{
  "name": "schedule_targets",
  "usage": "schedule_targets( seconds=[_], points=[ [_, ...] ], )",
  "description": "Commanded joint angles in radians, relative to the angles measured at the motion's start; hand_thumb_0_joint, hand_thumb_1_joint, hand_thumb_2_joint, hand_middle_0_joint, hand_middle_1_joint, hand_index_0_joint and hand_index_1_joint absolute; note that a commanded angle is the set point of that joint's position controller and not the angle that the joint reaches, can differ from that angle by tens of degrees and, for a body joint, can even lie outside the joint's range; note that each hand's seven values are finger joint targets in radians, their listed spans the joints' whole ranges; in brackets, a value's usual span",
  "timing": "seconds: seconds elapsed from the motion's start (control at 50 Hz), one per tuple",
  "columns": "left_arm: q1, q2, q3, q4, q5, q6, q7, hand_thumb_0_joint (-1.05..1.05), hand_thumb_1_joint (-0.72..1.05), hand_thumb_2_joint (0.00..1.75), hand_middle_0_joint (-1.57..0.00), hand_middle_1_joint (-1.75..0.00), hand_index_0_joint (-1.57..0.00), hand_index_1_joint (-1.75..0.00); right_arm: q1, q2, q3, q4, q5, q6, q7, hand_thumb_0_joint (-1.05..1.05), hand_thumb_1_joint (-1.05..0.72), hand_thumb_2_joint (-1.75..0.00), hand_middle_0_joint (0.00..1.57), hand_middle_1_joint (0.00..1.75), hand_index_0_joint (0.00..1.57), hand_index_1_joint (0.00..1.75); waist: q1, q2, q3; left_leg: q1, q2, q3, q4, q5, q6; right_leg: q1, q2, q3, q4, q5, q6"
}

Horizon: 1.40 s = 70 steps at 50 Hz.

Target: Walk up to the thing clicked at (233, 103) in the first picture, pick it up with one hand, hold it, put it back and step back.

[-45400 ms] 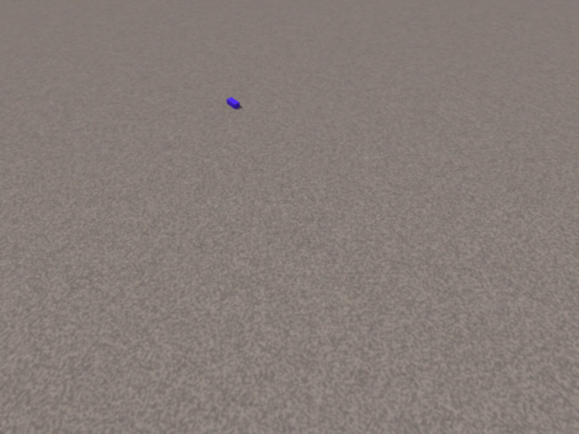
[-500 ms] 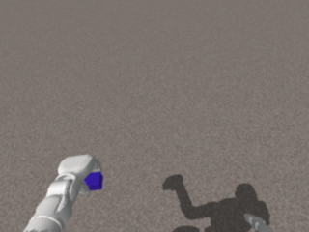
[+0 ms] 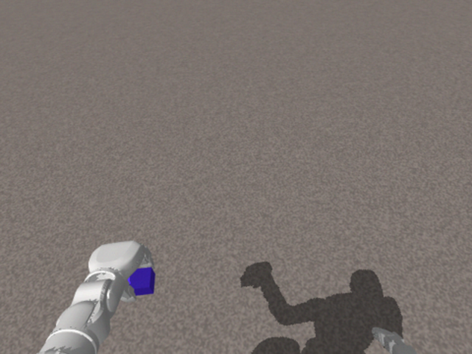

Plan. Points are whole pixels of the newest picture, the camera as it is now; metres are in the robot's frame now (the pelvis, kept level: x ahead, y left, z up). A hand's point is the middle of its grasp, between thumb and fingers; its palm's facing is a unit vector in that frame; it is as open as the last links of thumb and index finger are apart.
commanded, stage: crouch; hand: left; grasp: from above
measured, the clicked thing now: (128, 283) +0.31 +0.23 -0.09
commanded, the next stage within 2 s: lower in 1.88 s
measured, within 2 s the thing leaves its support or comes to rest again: neither
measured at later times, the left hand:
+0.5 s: hand (160, 291) +0.36 +0.22 -0.29, palm faces -0.41 +0.01 -0.91, open 6.9 cm
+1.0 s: hand (175, 305) +0.40 +0.23 -0.49, palm faces -0.44 -0.02 -0.90, open 7.0 cm
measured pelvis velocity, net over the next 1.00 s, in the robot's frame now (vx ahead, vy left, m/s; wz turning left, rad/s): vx -0.06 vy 0.01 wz -0.02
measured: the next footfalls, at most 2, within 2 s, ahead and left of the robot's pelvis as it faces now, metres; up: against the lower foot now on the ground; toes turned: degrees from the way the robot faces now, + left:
none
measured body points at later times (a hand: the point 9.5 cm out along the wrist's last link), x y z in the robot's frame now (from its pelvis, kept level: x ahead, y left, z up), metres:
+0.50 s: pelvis -0.05 +0.01 -0.17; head +0.10 +0.02 +0.25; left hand +0.38 +0.22 -0.24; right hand -0.01 -0.27 -0.30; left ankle +0.01 +0.13 -0.73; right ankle +0.02 -0.14 -0.73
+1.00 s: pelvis -0.06 +0.01 -0.33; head +0.17 +0.03 +0.06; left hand +0.41 +0.23 -0.44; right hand +0.00 -0.27 -0.46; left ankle +0.01 +0.13 -0.73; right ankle +0.02 -0.14 -0.73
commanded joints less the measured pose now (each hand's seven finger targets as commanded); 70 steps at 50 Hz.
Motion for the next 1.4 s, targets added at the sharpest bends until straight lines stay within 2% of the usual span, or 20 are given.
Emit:
schedule_targets(
  seconds=[0.0, 0.16, 0.26, 0.36, 0.4, 0.44, 0.46, 0.52, 0.56, 0.58, 0.62, 0.68, 0.74, 0.76, 0.82, 0.86, 0.98, 1.02, 1.08, 1.38],
  points=[
    [-0.352, 0.149, 0.075, -0.028, 0.029, -0.024, 0.131, 0.0, 0.87, 0.21, -1.24, -0.14, -1.25, -0.13, -0.012, -0.131, -0.051, -0.089, -0.016, -0.033, 0.0, 0.0, -0.88, -0.9, 0.2, 0.3, 0.2, 0.3, -0.044, -0.099, -0.177, -0.026, -0.052, 0.012, 0.033, 0.084, 0.023, -0.067, 0.039, -0.019, -0.014, 0.057, -0.028],
    [-0.577, 0.152, 0.096, 0.195, 0.125, -0.031, 0.322, 0.0, 0.87, 0.18, -1.23, -0.15, -1.25, -0.13, 0.092, -0.156, -0.085, -0.045, -0.053, -0.054, 0.024, 0.0, -0.89, -0.9, 0.2, 0.3, 0.2, 0.3, -0.081, 0.007, -0.42, -0.35, -0.037, 0.003, 0.411, 0.047, 0.005, -0.415, 0.045, -0.023, 0.355, 0.034, -0.046],
    [-0.668, 0.184, 0.122, 0.307, 0.118, -0.015, 0.37, 0.0, 0.85, 0.23, -1.21, -0.17, -1.23, -0.15, 0.111, -0.166, -0.093, -0.037, -0.067, -0.077, 0.017, 0.0, -0.89, -0.89, 0.2, 0.3, 0.2, 0.3, -0.096, 0.027, -0.501, -0.591, -0.033, -0.016, 0.573, -0.091, 0.009, -0.611, 0.05, -0.039, 0.533, -0.087, -0.055],
    [-0.717, 0.183, 0.135, 0.334, 0.105, 0.006, 0.381, 0.0, 0.81, 0.18, -1.19, -0.13, -1.21, -0.11, 0.142, -0.171, -0.099, -0.031, -0.082, -0.093, 0.01, 0.0, -0.88, -0.89, 0.2, 0.3, 0.2, 0.3, -0.121, 0.056, -0.675, -0.73, -0.03, -0.031, 0.739, -0.098, 0.018, -0.738, 0.05, -0.049, 0.704, -0.091, -0.06],
    [-0.742, 0.249, 0.174, 0.316, 0.103, 0.015, 0.386, 0.0, 0.77, 0.22, -1.18, -0.13, -1.19, -0.13, 0.142, -0.172, -0.1, -0.031, -0.088, -0.096, 0.006, 0.0, -0.89, -0.9, 0.2, 0.3, 0.2, 0.3, -0.113, 0.04, -0.686, -0.822, -0.033, -0.026, 0.777, -0.154, 0.022, -0.756, 0.045, -0.046, 0.739, -0.132, -0.058],
    [-0.75, 0.219, 0.165, 0.363, 0.097, 0.022, 0.373, 0.0, 0.76, 0.21, -1.16, -0.14, -1.18, -0.13, 0.141, -0.168, -0.097, -0.02, -0.095, -0.101, 0.007, 0.0, -0.89, -0.89, 0.2, 0.3, 0.2, 0.3, -0.133, 0.046, -0.682, -0.873, -0.028, -0.041, 0.816, -0.18, 0.019, -0.843, 0.045, -0.054, 0.8, -0.161, -0.063],
    [-0.79, 0.267, 0.187, 0.341, 0.107, 0.019, 0.37, 0.0, 0.75, 0.25, -1.17, -0.15, -1.17, -0.15, 0.144, -0.175, -0.1, -0.017, -0.097, -0.102, 0.007, 0.0, -0.89, -0.9, 0.2, 0.3, 0.2, 0.3, -0.134, 0.067, -0.714, -0.883, -0.027, -0.042, 0.841, -0.188, 0.02, -0.872, 0.046, -0.054, 0.827, -0.171, -0.065],
    [-0.807, 0.262, 0.195, 0.358, 0.108, 0.01, 0.359, 0.0, 0.78, 0.23, -1.17, -0.14, -1.19, -0.13, 0.146, -0.18, -0.097, -0.02, -0.106, -0.108, 0.015, 0.0, -0.88, -0.89, 0.2, 0.3, 0.2, 0.3, -0.147, 0.09, -0.734, -0.947, -0.026, -0.064, 0.901, -0.233, 0.017, -0.977, 0.044, -0.067, 0.91, -0.216, -0.07],
    [-0.809, 0.233, 0.183, 0.414, 0.108, 0.002, 0.353, 0.0, 0.78, 0.22, -1.18, -0.14, -1.19, -0.13, 0.153, -0.18, -0.092, -0.014, -0.109, -0.112, 0.02, 0.0, -0.88, -0.89, 0.2, 0.3, 0.2, 0.3, -0.178, 0.056, -0.676, -1.011, -0.027, -0.079, 0.938, -0.295, 0.02, -1.07, 0.041, -0.074, 0.939, -0.272, -0.068],
    [-0.856, 0.256, 0.19, 0.375, 0.109, -0.009, 0.353, 0.0, 0.77, 0.2, -1.16, -0.14, -1.18, -0.12, 0.151, -0.182, -0.089, -0.012, -0.109, -0.116, 0.022, 0.0, -0.88, -0.89, 0.2, 0.3, 0.2, 0.3, -0.177, 0.083, -0.699, -1.041, -0.028, -0.08, 0.959, -0.313, 0.02, -1.096, 0.041, -0.075, 0.965, -0.288, -0.069],
    [-0.874, 0.303, 0.21, 0.377, 0.122, -0.022, 0.353, 0.0, 0.8, 0.18, -1.17, -0.13, -1.19, -0.11, 0.155, -0.187, -0.087, -0.01, -0.112, -0.124, 0.027, 0.0, -0.88, -0.89, 0.2, 0.3, 0.2, 0.3, -0.176, 0.086, -0.754, -1.057, -0.031, -0.08, 1.016, -0.302, 0.023, -1.128, 0.041, -0.078, 1.01, -0.284, -0.069],
    [-0.89, 0.294, 0.214, 0.389, 0.14, -0.041, 0.358, 0.0, 0.83, 0.23, -1.19, -0.16, -1.21, -0.14, 0.173, -0.193, -0.077, 0.006, -0.123, -0.135, 0.041, 0.0, -0.88, -0.89, 0.2, 0.3, 0.2, 0.3, -0.194, 0.113, -0.779, -1.094, -0.033, -0.085, 1.09, -0.259, 0.02, -1.204, 0.034, -0.086, 1.083, -0.248, -0.068],
    [-0.942, 0.339, 0.234, 0.365, 0.154, -0.053, 0.37, 0.0, 0.84, 0.26, -1.2, -0.18, -1.23, -0.16, 0.185, -0.2, -0.073, 0.015, -0.13, -0.145, 0.054, 0.0, -0.89, -0.89, 0.2, 0.3, 0.2, 0.3, -0.196, 0.166, -0.84, -1.073, -0.032, -0.091, 1.145, -0.205, 0.014, -1.258, 0.03, -0.093, 1.149, -0.211, -0.07],
    [-0.94, 0.312, 0.225, 0.383, 0.154, -0.054, 0.372, 0.0, 0.83, 0.26, -1.2, -0.18, -1.22, -0.16, 0.187, -0.202, -0.074, 0.02, -0.135, -0.146, 0.061, 0.0, -0.89, -0.9, 0.2, 0.3, 0.2, 0.3, -0.204, 0.181, -0.841, -1.072, -0.031, -0.09, 1.162, -0.196, 0.012, -1.28, 0.028, -0.095, 1.164, -0.206, -0.071],
    [-0.996, 0.324, 0.233, 0.379, 0.155, -0.052, 0.383, 0.0, 0.83, 0.29, -1.2, -0.19, -1.22, -0.18, 0.194, -0.21, -0.072, 0.029, -0.147, -0.153, 0.076, 0.0, -0.89, -0.9, 0.2, 0.3, 0.2, 0.3, -0.221, 0.212, -0.858, -1.086, -0.029, -0.095, 1.206, -0.183, 0.007, -1.332, 0.022, -0.103, 1.216, -0.195, -0.069],
    [-1.007, 0.35, 0.242, 0.387, 0.163, -0.051, 0.388, 0.0, 0.81, 0.28, -1.2, -0.17, -1.21, -0.16, 0.189, -0.213, -0.072, 0.03, -0.15, -0.149, 0.081, 0.0, -0.89, -0.9, 0.2, 0.3, 0.2, 0.3, -0.213, 0.227, -0.88, -1.111, -0.034, -0.074, 1.239, -0.186, 0.012, -1.324, 0.027, -0.103, 1.231, -0.191, -0.07],
    [-1.023, 0.407, 0.266, 0.422, 0.162, -0.052, 0.385, 0.0, 0.82, 0.32, -1.22, -0.17, -1.22, -0.17, 0.188, -0.207, -0.062, 0.03, -0.16, -0.143, 0.095, 0.0, -0.9, -0.9, 0.2, 0.3, 0.2, 0.3, -0.223, 0.196, -0.892, -1.228, -0.038, -0.042, 1.352, -0.166, 0.028, -1.296, 0.032, -0.095, 1.292, -0.145, -0.059],
    [-1.0, 0.381, 0.256, 0.466, 0.159, -0.054, 0.379, 0.0, 0.83, 0.32, -1.22, -0.17, -1.23, -0.17, 0.184, -0.203, -0.057, 0.029, -0.163, -0.14, 0.1, 0.0, -0.9, -0.9, 0.2, 0.3, 0.2, 0.3, -0.23, 0.174, -0.852, -1.265, -0.036, -0.04, 1.375, -0.174, 0.031, -1.317, 0.036, -0.094, 1.305, -0.146, -0.056],
    [-1.037, 0.427, 0.27, 0.464, 0.159, -0.065, 0.372, 0.0, 0.83, 0.27, -1.21, -0.17, -1.22, -0.16, 0.178, -0.207, -0.053, 0.027, -0.166, -0.133, 0.106, 0.0, -0.9, -0.9, 0.2, 0.3, 0.2, 0.3, -0.231, 0.183, -0.862, -1.318, -0.036, -0.032, 1.416, -0.18, 0.036, -1.306, 0.042, -0.092, 1.333, -0.142, -0.052],
    [-1.127, 0.481, 0.275, 0.598, 0.179, -0.101, 0.38, 0.0, 0.84, 0.22, -1.18, -0.21, -1.21, -0.18, 0.184, -0.235, -0.022, 0.039, -0.185, -0.124, 0.131, 0.0, -0.89, -0.9, 0.2, 0.3, 0.2, 0.3, -0.274, 0.194, -0.763, -1.46, -0.041, -0.039, 1.52, -0.268, 0.037, -1.458, 0.051, -0.126, 1.455, -0.239, -0.06]
  ],
)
